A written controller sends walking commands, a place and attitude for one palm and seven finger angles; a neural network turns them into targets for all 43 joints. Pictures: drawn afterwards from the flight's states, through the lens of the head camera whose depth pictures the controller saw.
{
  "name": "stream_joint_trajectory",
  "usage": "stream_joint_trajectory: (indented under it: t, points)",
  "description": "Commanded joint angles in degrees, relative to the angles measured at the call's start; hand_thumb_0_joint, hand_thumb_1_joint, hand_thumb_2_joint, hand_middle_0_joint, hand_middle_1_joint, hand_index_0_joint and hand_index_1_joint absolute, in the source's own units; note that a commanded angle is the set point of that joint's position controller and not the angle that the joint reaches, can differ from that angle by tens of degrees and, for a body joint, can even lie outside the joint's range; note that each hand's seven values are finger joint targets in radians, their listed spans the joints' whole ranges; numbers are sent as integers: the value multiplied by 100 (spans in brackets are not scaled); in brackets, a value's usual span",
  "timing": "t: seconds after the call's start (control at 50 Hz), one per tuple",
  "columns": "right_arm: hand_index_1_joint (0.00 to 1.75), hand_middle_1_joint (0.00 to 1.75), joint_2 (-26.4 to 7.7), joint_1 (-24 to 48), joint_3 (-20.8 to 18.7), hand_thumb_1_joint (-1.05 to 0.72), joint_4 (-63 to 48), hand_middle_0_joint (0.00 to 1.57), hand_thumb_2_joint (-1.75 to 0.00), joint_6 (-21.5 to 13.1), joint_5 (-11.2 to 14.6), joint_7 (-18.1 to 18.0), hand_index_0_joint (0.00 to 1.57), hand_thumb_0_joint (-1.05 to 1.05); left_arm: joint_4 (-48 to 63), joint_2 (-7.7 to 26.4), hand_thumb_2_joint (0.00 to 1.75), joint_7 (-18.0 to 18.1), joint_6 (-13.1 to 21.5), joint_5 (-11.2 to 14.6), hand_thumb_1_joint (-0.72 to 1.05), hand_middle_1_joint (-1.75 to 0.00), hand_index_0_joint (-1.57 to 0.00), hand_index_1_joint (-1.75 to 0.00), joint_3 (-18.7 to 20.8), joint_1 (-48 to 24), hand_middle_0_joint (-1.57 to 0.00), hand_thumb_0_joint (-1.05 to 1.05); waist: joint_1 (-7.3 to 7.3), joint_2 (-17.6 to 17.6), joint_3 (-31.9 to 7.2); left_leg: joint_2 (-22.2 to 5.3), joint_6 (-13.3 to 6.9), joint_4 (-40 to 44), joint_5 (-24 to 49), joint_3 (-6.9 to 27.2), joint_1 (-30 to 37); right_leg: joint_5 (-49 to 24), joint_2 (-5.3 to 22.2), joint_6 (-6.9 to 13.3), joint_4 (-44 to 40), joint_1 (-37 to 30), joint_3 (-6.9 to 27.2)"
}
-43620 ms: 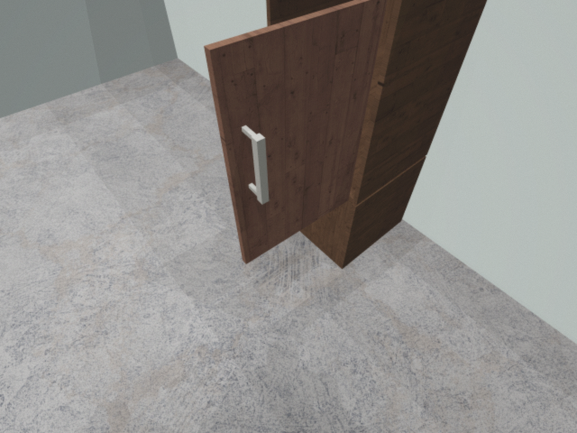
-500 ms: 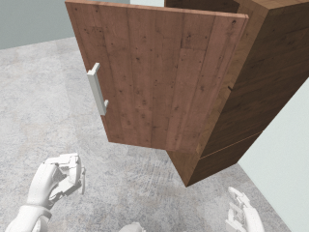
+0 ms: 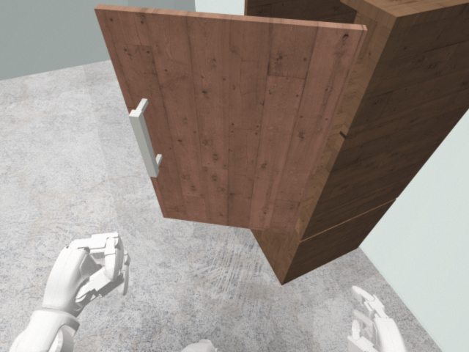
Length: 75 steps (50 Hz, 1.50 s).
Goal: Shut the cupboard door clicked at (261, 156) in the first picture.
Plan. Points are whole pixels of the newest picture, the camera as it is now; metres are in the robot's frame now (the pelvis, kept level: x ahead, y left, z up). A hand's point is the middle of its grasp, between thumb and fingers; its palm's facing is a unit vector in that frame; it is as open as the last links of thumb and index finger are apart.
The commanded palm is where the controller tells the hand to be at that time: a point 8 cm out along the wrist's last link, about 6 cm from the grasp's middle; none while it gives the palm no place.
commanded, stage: bring the fist close to the handle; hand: left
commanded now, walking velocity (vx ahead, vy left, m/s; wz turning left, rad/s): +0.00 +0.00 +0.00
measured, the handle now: (148, 140) +0.50 +0.21 +0.07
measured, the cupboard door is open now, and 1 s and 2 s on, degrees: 57 57 55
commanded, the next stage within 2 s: push the door shut along its arc in 1.44 s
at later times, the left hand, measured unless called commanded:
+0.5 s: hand (132, 224) +0.30 +0.19 +0.07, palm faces -0.08 -1.00 -0.04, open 3.1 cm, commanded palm +0.29 +0.24 +0.07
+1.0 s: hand (142, 185) +0.38 +0.19 +0.07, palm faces -0.08 -1.00 -0.02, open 3.1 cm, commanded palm +0.37 +0.24 +0.07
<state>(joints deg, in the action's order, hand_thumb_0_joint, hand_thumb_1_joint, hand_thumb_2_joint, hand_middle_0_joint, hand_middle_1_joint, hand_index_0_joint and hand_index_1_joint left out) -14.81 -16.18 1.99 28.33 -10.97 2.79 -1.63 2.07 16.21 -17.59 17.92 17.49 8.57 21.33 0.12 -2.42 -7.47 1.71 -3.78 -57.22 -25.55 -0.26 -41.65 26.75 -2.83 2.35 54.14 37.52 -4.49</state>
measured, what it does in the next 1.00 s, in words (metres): stands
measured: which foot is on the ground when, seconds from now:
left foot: down 0.00-1.00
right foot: down 0.00-1.00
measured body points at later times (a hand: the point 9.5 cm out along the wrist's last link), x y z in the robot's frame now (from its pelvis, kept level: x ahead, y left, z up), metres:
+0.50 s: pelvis +0.00 +0.00 +0.00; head +0.04 +0.00 +0.45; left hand +0.30 +0.24 +0.07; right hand +0.15 -0.25 -0.08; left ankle +0.03 +0.07 -0.68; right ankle +0.00 -0.10 -0.68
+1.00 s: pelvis +0.01 +0.00 +0.00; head +0.07 +0.01 +0.45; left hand +0.38 +0.25 +0.07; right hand +0.13 -0.26 -0.09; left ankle +0.03 +0.07 -0.68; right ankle +0.00 -0.10 -0.68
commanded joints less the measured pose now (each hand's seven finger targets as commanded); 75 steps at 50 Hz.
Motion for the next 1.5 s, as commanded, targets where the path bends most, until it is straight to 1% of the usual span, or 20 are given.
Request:
stream_joint_trajectory:
  t: [0.0,0.1,0.22,0.28,0.36,0.4,0.48,0.76,0.82,0.86,0.9,0.96,1.0,1.06,1.16,1.3,1.36,1.38,1.42,1.48]
  points:
    - [30,30,-733,380,-319,-90,-887,20,-90,-353,41,-68,20,0,1237,733,90,-36,325,117,90,-150,-130,-150,428,-523,-130,0,34,-155,-801,-182,192,1027,898,487,758,-899,111,-31,-798,-352,333]
    - [30,30,-788,357,-291,-90,-713,20,-90,-352,32,-129,20,0,1011,796,90,25,362,52,90,-150,-130,-150,374,-1564,-130,0,228,-87,-665,-219,184,983,588,563,691,-607,95,-48,-755,-27,298]
    - [30,30,-807,338,-297,-90,-639,20,-90,-329,53,-148,20,0,520,920,90,9,213,25,90,-150,-130,-150,484,-1970,-130,0,125,-98,-1068,-197,186,1062,791,527,846,-798,129,-45,-812,-297,335]
    - [30,30,-791,333,-261,-90,-644,20,-90,-249,55,-136,20,0,119,883,90,17,48,5,90,-150,-130,-150,466,-2183,-130,0,99,-74,-965,-184,185,1107,985,477,812,-1023,133,-41,-833,-406,337]
    - [30,30,-848,281,-286,-90,-564,20,-90,-151,38,-144,20,0,-323,1279,90,49,33,28,90,-150,-130,-150,885,-2684,-130,0,48,151,-1054,-181,183,1075,1062,422,719,-1099,149,-54,-884,-599,427]
    - [30,30,-811,305,-283,-90,-558,20,-90,-144,57,-116,20,0,-413,1026,90,-12,99,25,90,-150,-130,-150,633,-3017,-130,0,101,-61,-1146,-171,186,1070,1202,376,845,-1253,169,-58,-853,-549,421]
    - [30,30,-843,233,-318,-90,-487,20,-90,-118,69,-93,20,0,-758,1025,90,-87,175,15,90,-150,-130,-150,583,-3275,-130,0,136,-21,-1176,-190,183,1067,1353,366,911,-1412,169,-65,-853,-530,419]
    - [30,30,-938,25,-371,-90,-168,20,-90,154,61,-65,20,0,-1872,1574,90,4,336,-161,90,-150,-130,-150,939,-4974,-130,0,235,18,-1503,-228,180,1030,1555,380,1102,-1569,176,-65,-806,-446,443]
    - [30,30,-919,-13,-374,-90,-157,20,-90,187,73,-38,20,0,-2127,1374,90,-100,355,-157,90,-150,-130,-150,743,-5267,-130,0,277,-106,-1618,-229,199,1027,1688,374,1212,-1659,184,-63,-780,-391,414]
    - [30,30,-963,-86,-389,-90,-107,20,-90,232,62,-31,20,0,-2404,1547,90,-126,342,-166,90,-150,-130,-150,901,-5314,-130,0,263,-5,-1600,-233,183,989,1777,389,1171,-1752,176,-52,-796,-424,431]
    - [30,30,-942,-98,-384,-90,-132,20,-90,275,83,-15,20,0,-2542,1306,90,-175,329,-174,90,-150,-130,-150,668,-5590,-130,0,339,2,-1601,-239,189,1000,1838,394,1205,-1778,181,-68,-777,-297,406]
    - [30,30,-992,-190,-418,-90,-44,20,-90,325,69,-6,20,0,-2716,1529,90,-103,363,-237,90,-150,-130,-150,820,-5964,-130,0,337,-154,-1640,-270,212,965,1810,474,1366,-1620,169,-36,-768,-95,380]
    - [30,30,-971,-211,-417,-90,-19,20,-90,360,59,7,20,0,-2803,1399,90,-69,420,-253,90,-150,-130,-150,709,-6325,-130,0,416,-68,-1739,-271,215,947,1809,486,1397,-1624,170,-57,-743,-15,376]
    - [30,30,-1027,-290,-436,-90,-37,20,-90,438,32,31,20,0,-3022,1697,90,-11,454,-307,90,-150,-130,-150,1007,-6019,-130,0,261,-19,-1932,-259,222,962,1985,484,1384,-1746,166,-31,-716,-250,369]
    - [30,30,-986,-294,-447,-90,-132,20,-90,546,49,80,20,0,-2904,1610,90,8,471,-297,90,-150,-130,-150,980,-5697,-130,0,223,-155,-1856,-274,229,997,2231,447,1462,-1900,152,-37,-751,-288,359]
    - [30,30,-957,-272,-456,-90,-124,20,-90,570,67,74,20,0,-2598,1328,90,109,575,-304,90,-150,-130,-150,697,-5924,-130,0,360,-147,-1752,-311,252,1076,2000,520,1616,-1612,141,-56,-795,-38,311]
    - [30,30,-991,-265,-459,-90,-79,20,-90,580,60,50,20,0,-2641,1474,90,161,606,-352,90,-150,-130,-150,788,-5874,-130,0,314,-273,-1699,-308,256,1102,1886,538,1642,-1513,145,-27,-816,-32,322]
    - [30,30,-962,-259,-436,-90,-65,20,-90,577,67,54,20,0,-2697,1314,90,141,589,-348,90,-150,-130,-150,630,-6020,-130,0,414,-181,-1692,-307,241,1113,1776,548,1627,-1469,149,-46,-829,29,314]
    - [30,30,-985,-228,-425,-90,-13,20,-90,602,73,20,20,0,-2987,1527,90,133,572,-346,90,-150,-130,-150,805,-6225,-130,0,418,14,-1455,-281,217,1134,1361,511,1310,-1265,147,-48,-880,-4,356]
    - [30,30,-970,-213,-414,-90,-45,20,-90,602,71,11,20,0,-2989,1491,90,106,603,-354,90,-150,-130,-150,764,-6327,-130,0,402,-134,-1646,-270,218,1130,1405,526,1449,-1281,158,-35,-863,-26,362]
